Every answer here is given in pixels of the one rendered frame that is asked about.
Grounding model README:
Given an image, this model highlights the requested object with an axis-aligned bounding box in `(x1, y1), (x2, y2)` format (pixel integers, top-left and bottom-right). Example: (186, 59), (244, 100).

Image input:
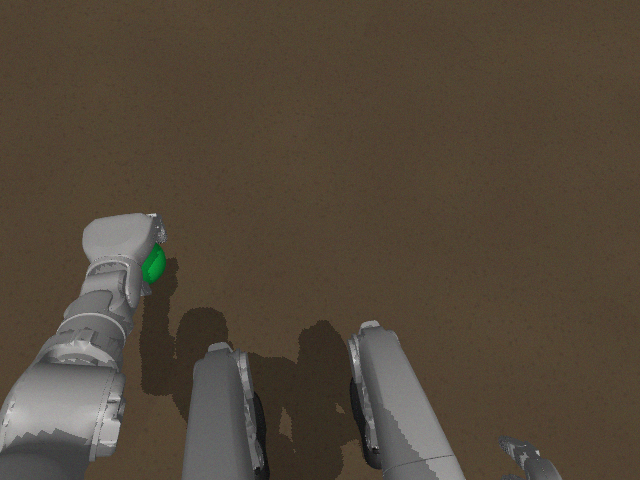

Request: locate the left robot foot
(253, 391), (270, 480)

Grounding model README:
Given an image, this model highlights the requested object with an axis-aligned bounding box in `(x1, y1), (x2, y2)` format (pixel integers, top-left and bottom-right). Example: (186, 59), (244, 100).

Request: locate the left robot arm
(0, 256), (143, 480)

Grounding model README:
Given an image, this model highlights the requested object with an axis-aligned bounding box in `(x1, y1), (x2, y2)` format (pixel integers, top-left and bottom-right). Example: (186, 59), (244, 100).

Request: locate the left robot hand
(82, 213), (168, 296)

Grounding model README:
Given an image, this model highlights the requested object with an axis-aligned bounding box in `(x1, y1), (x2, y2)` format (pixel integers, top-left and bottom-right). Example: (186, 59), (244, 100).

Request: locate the right robot foot
(350, 377), (382, 470)

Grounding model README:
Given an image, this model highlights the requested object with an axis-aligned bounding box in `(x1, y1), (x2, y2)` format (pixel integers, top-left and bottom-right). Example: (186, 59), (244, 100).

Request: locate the ball
(141, 243), (166, 285)

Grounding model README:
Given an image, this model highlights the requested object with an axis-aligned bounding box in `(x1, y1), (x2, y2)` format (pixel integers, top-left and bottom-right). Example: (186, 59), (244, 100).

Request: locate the right robot hand
(498, 436), (563, 480)

